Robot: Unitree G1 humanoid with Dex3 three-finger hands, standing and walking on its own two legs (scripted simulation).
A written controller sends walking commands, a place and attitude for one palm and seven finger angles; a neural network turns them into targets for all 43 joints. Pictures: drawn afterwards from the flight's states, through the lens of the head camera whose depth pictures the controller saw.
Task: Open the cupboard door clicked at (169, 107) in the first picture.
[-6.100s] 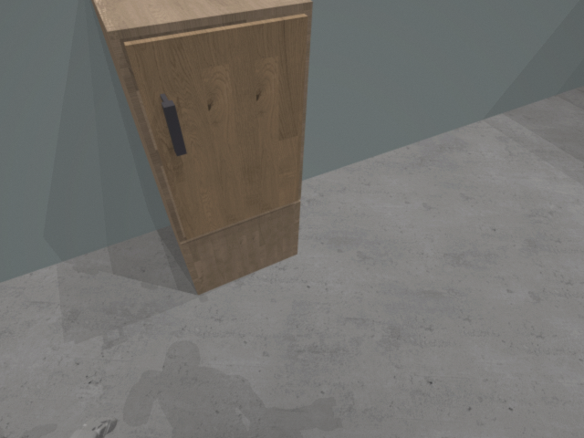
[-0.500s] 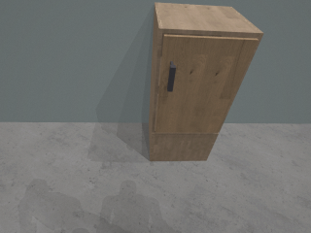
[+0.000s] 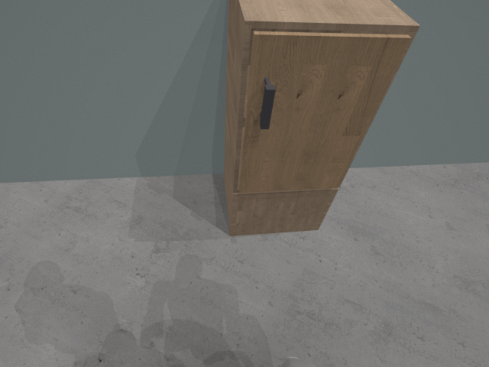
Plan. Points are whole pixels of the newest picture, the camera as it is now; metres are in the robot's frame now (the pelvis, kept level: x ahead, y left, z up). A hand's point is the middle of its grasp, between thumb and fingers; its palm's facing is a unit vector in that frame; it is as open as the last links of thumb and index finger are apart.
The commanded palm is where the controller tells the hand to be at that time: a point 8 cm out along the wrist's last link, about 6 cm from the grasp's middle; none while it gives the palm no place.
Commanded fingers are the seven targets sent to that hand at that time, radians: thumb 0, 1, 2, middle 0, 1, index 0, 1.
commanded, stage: come to a stop and stand still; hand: left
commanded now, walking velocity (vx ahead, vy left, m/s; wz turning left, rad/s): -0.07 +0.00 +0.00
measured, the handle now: (265, 103) +0.75 -0.04 +0.01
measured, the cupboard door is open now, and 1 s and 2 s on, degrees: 0 0 0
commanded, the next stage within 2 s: look again from close up in 0.48 s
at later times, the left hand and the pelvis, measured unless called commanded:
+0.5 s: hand out of the picture +0.07 +0.15 -0.18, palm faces +0.07 -0.98 -0.20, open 7.2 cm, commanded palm none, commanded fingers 0.00 0.90 0.90 -0.20 -0.30 -0.20 -0.30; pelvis +0.03 -0.03 -0.01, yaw +1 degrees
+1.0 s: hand out of the picture -0.01 +0.12 -0.18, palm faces +0.08 -0.99 -0.12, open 7.4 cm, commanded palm none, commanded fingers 0.00 0.90 0.90 -0.20 -0.30 -0.20 -0.30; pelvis +0.03 -0.02 +0.00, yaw +1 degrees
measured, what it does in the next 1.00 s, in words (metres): steps on the spot: right foot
